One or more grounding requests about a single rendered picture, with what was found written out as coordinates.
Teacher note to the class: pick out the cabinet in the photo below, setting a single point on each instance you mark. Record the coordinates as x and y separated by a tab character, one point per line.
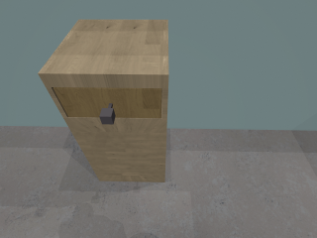
115	53

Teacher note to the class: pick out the handle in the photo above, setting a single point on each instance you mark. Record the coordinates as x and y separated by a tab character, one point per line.
107	115

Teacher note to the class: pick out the drawer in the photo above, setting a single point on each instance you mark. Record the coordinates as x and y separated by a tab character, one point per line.
127	102

